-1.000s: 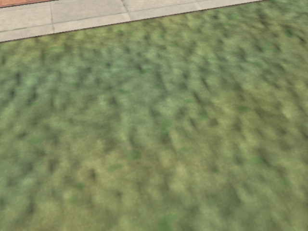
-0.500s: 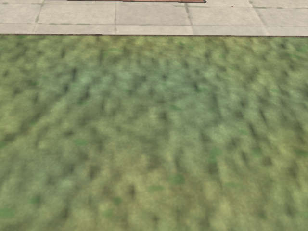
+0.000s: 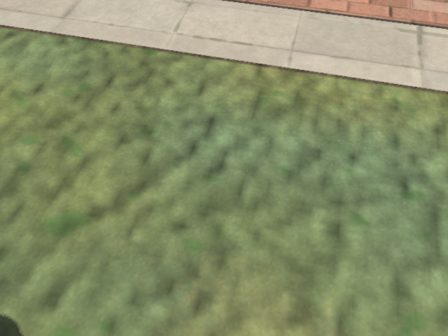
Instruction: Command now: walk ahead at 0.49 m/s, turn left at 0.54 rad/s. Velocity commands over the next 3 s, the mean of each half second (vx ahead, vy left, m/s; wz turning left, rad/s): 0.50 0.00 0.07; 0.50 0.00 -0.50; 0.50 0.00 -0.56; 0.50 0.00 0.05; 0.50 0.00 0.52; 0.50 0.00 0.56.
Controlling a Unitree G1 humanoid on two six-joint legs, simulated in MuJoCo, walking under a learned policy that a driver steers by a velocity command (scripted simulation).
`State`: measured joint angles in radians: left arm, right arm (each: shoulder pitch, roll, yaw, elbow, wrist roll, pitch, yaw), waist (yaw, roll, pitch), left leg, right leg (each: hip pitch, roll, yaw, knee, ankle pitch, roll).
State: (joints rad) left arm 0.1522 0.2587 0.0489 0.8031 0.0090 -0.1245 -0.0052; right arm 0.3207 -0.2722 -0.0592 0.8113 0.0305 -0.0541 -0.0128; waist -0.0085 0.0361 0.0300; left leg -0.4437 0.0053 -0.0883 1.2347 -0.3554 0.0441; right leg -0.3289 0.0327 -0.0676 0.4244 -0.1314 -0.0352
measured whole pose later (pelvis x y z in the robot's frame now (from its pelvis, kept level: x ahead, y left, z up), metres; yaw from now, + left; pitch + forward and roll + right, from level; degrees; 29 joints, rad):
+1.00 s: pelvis +0.51 -0.01 -0.01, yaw -19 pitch +2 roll +1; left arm 0.16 0.28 0.08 0.74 -0.02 -0.05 -0.04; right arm 0.25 -0.28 -0.06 0.81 0.02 -0.11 -0.01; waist -0.01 0.01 0.06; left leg -0.34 0.06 0.00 1.24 -0.44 -0.01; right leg -0.43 0.07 -0.04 0.60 -0.20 -0.11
